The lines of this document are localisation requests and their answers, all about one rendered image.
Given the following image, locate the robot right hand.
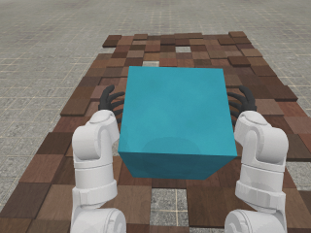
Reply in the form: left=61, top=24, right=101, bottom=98
left=226, top=84, right=258, bottom=126

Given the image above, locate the right robot forearm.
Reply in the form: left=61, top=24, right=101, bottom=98
left=233, top=111, right=289, bottom=233

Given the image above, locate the left robot upper arm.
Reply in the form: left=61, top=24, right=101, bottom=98
left=71, top=208, right=126, bottom=233

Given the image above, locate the right robot upper arm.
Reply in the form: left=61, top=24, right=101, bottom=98
left=225, top=209, right=286, bottom=233

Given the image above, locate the carton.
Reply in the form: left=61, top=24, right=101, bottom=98
left=118, top=66, right=238, bottom=181

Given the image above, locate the left robot forearm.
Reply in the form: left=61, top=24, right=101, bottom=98
left=70, top=110, right=120, bottom=233

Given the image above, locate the robot left hand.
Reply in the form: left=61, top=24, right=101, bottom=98
left=98, top=84, right=125, bottom=124

